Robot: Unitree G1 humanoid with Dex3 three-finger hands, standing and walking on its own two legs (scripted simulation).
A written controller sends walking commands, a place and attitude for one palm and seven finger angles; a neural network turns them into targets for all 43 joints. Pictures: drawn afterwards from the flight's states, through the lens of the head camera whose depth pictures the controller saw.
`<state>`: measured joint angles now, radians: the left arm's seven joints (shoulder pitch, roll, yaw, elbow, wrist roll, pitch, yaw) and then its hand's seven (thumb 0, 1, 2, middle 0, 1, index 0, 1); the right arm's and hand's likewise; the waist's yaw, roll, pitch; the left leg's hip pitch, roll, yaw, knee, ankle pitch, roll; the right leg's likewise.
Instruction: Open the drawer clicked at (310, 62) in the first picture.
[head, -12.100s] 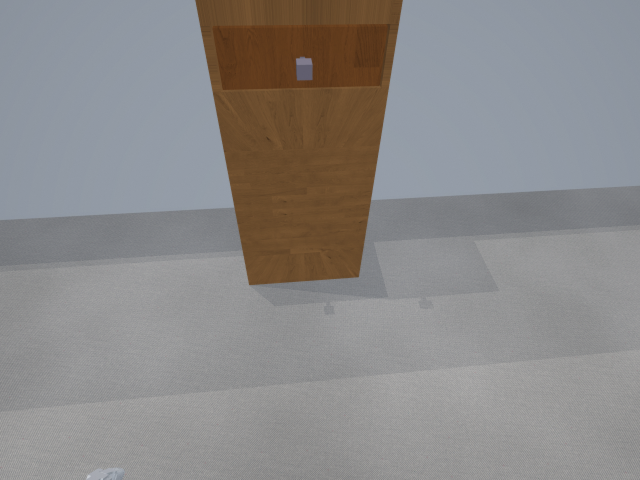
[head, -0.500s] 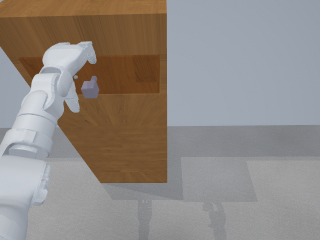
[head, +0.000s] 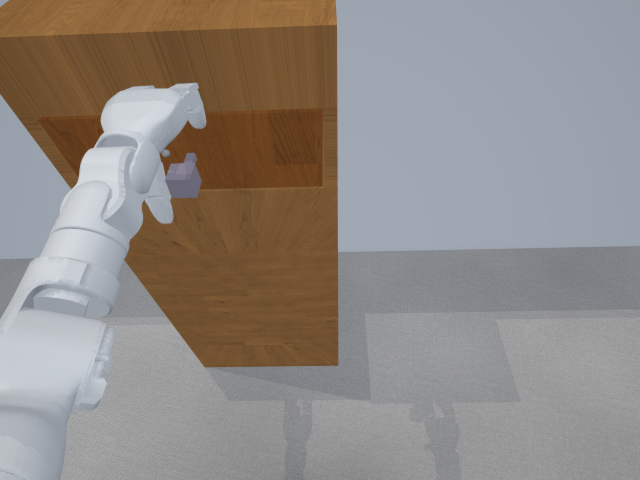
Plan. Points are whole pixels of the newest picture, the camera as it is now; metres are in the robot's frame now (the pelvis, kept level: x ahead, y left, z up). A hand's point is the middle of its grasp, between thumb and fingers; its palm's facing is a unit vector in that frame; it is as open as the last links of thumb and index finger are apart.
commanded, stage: move the hooked fingers above the handle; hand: left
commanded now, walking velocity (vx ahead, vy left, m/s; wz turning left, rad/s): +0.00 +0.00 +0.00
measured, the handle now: (186, 172) +0.51 +0.20 +0.10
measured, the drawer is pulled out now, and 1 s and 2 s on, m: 0.00 0.00 0.00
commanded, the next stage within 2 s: lower the fingers behind the handle in 0.02 s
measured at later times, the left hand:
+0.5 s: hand (173, 169) +0.47 +0.19 +0.14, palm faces +0.00 -0.02 -1.00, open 13.8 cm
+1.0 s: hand (173, 188) +0.47 +0.20 +0.11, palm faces -0.02 -0.01 -1.00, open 13.8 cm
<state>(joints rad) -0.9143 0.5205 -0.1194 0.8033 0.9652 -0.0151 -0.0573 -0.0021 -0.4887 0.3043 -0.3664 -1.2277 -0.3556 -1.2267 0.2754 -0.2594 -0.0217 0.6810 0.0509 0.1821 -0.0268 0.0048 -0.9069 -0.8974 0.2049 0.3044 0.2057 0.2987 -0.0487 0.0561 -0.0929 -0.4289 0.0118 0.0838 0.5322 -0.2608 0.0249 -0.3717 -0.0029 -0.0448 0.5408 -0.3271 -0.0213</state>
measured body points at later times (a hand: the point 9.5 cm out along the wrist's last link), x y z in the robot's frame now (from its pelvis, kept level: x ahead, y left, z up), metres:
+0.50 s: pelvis +0.00 -0.01 +0.00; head +0.04 -0.03 +0.45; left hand +0.46 +0.19 +0.20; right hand +0.07 -0.28 -0.14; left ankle +0.00 +0.11 -0.73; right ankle -0.04 -0.10 -0.73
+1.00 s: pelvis +0.00 -0.01 -0.01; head +0.05 -0.03 +0.44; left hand +0.46 +0.20 +0.17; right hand +0.07 -0.28 -0.14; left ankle +0.00 +0.11 -0.73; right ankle -0.04 -0.10 -0.73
